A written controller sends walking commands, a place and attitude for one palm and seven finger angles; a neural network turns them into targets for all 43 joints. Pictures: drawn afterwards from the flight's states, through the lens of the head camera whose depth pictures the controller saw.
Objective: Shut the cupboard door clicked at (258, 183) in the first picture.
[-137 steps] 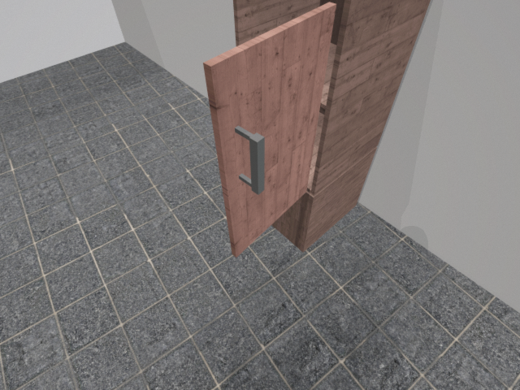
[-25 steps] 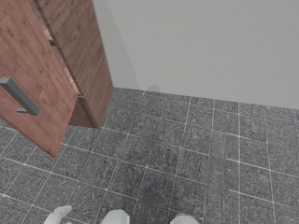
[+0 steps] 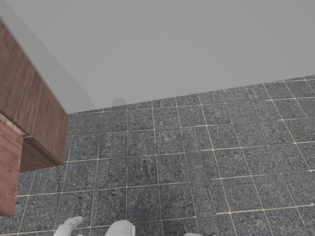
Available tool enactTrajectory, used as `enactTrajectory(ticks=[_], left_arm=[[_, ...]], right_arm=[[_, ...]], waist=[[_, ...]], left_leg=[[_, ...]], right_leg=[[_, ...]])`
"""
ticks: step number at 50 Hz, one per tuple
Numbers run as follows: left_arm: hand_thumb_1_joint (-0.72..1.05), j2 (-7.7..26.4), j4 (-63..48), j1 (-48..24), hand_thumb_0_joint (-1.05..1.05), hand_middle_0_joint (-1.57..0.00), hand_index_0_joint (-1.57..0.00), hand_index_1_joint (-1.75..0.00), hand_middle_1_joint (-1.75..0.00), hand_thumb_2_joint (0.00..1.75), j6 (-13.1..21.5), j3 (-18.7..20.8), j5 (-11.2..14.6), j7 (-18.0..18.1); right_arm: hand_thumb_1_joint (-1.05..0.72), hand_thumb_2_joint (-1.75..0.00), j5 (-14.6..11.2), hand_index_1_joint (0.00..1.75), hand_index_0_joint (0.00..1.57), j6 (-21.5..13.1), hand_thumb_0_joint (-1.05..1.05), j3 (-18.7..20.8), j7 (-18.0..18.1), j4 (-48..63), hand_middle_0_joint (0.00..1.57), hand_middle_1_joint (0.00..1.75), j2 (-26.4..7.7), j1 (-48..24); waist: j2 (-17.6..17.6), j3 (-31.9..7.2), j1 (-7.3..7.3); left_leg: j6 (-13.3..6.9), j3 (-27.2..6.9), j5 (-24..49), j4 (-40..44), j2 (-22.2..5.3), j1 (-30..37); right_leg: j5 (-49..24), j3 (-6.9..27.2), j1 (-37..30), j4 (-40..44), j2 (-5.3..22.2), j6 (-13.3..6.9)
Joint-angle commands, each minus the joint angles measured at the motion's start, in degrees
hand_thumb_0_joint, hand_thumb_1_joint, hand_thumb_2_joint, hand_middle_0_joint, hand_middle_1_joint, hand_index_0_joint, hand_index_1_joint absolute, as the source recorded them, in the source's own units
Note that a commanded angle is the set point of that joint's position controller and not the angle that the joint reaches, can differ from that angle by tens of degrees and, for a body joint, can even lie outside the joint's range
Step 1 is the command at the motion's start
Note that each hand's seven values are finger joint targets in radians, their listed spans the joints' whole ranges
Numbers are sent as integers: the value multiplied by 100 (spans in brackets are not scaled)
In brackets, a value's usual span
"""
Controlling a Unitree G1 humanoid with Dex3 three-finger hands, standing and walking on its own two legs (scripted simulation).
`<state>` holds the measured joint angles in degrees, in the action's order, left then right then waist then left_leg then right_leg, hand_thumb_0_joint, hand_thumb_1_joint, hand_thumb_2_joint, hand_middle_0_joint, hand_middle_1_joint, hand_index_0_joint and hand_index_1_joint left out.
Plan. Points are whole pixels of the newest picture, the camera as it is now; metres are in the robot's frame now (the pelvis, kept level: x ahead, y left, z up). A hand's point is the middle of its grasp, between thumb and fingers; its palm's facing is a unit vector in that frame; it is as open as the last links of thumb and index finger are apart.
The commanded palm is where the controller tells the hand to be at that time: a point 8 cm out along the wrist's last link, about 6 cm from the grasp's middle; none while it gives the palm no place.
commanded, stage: walk around to get in front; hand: left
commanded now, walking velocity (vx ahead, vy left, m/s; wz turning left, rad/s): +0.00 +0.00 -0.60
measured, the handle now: out of the picture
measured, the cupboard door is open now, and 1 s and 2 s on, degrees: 95 95 95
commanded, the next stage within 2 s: none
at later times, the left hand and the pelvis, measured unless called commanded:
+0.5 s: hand (102, 218) +0.18 +0.17 -0.15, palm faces -0.30 -0.92 -0.25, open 7.4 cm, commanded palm none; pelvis +0.01 -0.01 +0.00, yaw -18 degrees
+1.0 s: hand (134, 195) +0.24 +0.09 -0.15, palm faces -0.57 -0.80 -0.20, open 7.4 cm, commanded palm none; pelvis +0.03 -0.02 +0.01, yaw -36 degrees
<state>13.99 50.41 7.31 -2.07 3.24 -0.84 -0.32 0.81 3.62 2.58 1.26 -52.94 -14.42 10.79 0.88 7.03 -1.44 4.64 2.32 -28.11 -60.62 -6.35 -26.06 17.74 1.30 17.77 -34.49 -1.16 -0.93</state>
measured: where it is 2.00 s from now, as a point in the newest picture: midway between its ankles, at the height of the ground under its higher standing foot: (208, 234)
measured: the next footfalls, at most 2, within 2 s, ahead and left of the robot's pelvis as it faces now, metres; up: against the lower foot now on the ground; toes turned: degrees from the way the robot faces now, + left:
left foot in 0.18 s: +0.08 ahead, +0.14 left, +0.00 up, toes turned -5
right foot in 0.50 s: +0.00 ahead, -0.14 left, +0.00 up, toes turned -22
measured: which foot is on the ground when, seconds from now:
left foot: up 0.00-0.16, down 0.18-0.50, up 0.52-0.76, down 0.78-1.00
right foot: down 0.00-0.18, up 0.20-0.48, down 0.50-0.78, up 0.80-1.00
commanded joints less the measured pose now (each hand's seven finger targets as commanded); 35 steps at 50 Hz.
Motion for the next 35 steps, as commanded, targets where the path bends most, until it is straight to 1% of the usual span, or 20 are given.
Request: enactTrajectory(ticks=[1,4,7,8,9,10,11,13,15,20,22,23,24,25,26,27,28,30,32,35], left_arm=[[90,1117,-311,272,0,-20,-20,-30,-30,90,90,332,-44,127],[90,1162,-297,245,0,-20,-20,-30,-30,90,49,368,-75,114],[90,1002,-376,-84,0,-20,-20,-30,-30,90,-10,342,-24,77],[90,664,-451,27,0,-20,-20,-30,-30,90,-47,268,17,52],[90,434,-569,182,0,-20,-20,-30,-30,90,-64,223,66,-20],[90,718,-697,-53,0,-20,-20,-30,-30,90,-12,287,15,-91],[90,683,-535,-119,0,-20,-20,-30,-30,90,-21,345,-85,-124],[90,528,-395,23,0,-20,-20,-30,-30,90,-51,332,-53,-201],[90,392,-384,-32,0,-20,-20,-30,-30,90,-94,271,-32,-234],[90,328,-412,-207,0,-20,-20,-30,-30,90,-39,189,-4,-249],[90,417,-328,41,0,-20,-20,-30,-30,90,2,204,-4,-231],[90,602,-240,377,0,-20,-20,-30,-30,90,33,244,-19,-205],[90,1180,-131,725,0,-20,-20,-30,-30,90,83,351,-82,-129],[90,1673,-24,1062,0,-20,-20,-30,-30,90,90,441,-46,-37],[90,1779,-72,1015,0,-20,-20,-30,-30,90,41,418,-21,-20],[90,1502,-134,632,0,-20,-20,-30,-30,90,53,454,-46,41],[90,1308,-176,409,0,-20,-20,-30,-30,90,39,413,-42,83],[90,1114,-263,210,0,-20,-20,-30,-30,90,71,339,-54,108],[90,1191,-257,240,0,-20,-20,-30,-30,90,77,346,-56,97],[90,1211,-253,131,0,-20,-20,-30,-30,90,30,357,-53,79]], right_arm=[[-90,-90,-55,30,20,-199,0,135,35,562,20,30,-349,-149],[-90,-90,-81,30,20,-231,0,148,43,590,20,30,-303,-133],[-90,-90,-83,30,20,-300,0,164,97,403,20,30,-437,466],[-90,-90,-27,30,20,-358,0,231,122,373,20,30,-836,627],[-90,-90,93,30,20,-392,0,316,144,472,20,30,-1432,726],[-90,-90,104,30,20,-389,0,318,175,597,20,30,-1543,610],[-90,-90,156,30,20,-450,0,269,138,574,20,30,-1296,486],[-90,-90,133,30,20,-453,0,186,152,683,20,30,-1025,19],[-90,-90,138,30,20,-432,0,177,162,605,20,30,-948,192],[-90,-90,119,30,20,-377,0,277,88,408,20,30,-1140,543],[-90,-90,89,30,20,-346,0,304,58,398,20,30,-1196,457],[-90,-90,56,30,20,-331,0,309,32,452,20,30,-1141,323],[-90,-90,-15,30,20,-307,0,267,14,591,20,30,-805,224],[-90,-90,-42,30,20,-274,0,140,9,905,20,30,-471,-228],[-90,-90,-62,30,20,-233,0,98,19,914,20,30,-530,-165],[-90,-90,-45,30,20,-202,0,157,56,827,20,30,-561,-357],[-90,-90,-29,30,20,-205,0,186,55,744,20,30,-650,-328],[-90,-90,-36,30,20,-231,0,153,35,632,20,30,-508,-214],[-90,-90,-55,30,20,-244,0,123,24,579,20,30,-383,-184],[-90,-90,-76,30,20,-275,0,125,48,502,20,30,-369,116]], waist=[[-883,-1109,202],[-1088,-1043,190],[-854,-995,-176],[392,-1060,-200],[2009,-1027,-186],[1174,-841,-187],[787,-776,-72],[1130,-671,163],[1053,-828,101],[1231,-1042,-106],[1092,-1014,42],[833,-1029,234],[-682,-1130,389],[-2009,-965,686],[-1576,-880,664],[-1870,-774,510],[-1764,-834,404],[-1282,-948,221],[-941,-1017,222],[-1029,-1044,117]], left_leg=[[30,-48,275,491,234,-148],[-42,-26,363,1482,417,305],[-146,-30,1410,3200,432,1768],[-445,-1113,1117,4077,-525,2322],[-1143,-2705,1100,4788,-2101,2326],[-1627,-2830,1069,4815,-2490,1424],[-1528,-2525,1628,4703,-2047,1272],[-1256,-1192,2662,4330,-1486,1328],[-1122,-485,3623,4024,-1197,1764],[-1063,-15,4072,3626,-1374,2003],[-827,195,3798,3262,-1307,1732],[-563,377,3273,2759,-1153,1301],[-164,882,1761,1614,-571,137],[4,670,-1063,379,120,-813],[-79,60,-991,-49,5,-705],[-66,-154,-553,-429,49,-1045],[-48,-217,-201,-507,-18,-996],[17,-91,46,53,60,-507],[34,52,214,922,227,-66],[-21,154,683,2114,470,595]], right_leg=[[-3301,1552,-931,1098,1331,-998],[-2793,1863,-701,1093,1256,-966],[-1628,1819,357,779,872,-472],[-235,1365,1154,66,228,-145],[1760,260,1749,-1537,-369,236],[1749,242,1463,-2556,45,294],[1501,201,1441,-3174,16,300],[1038,-5,1501,-3303,270,388],[980,-272,1343,-2774,253,439],[960,-745,430,-1032,124,300],[242,-842,-240,11,51,206],[-586,-669,-919,802,158,94],[-1954,872,-1894,1402,1315,-319],[-3418,2262,-1777,1631,2468,-1019],[-2426,2222,-1120,1598,2461,-1297],[-2157,2267,-1154,1594,1957,-1239],[-2336,1910,-1176,1439,1760,-1137],[-3009,1433,-975,1190,1516,-1020],[-3138,1457,-865,1057,1427,-1003],[-2775,1636,-626,907,1235,-834]])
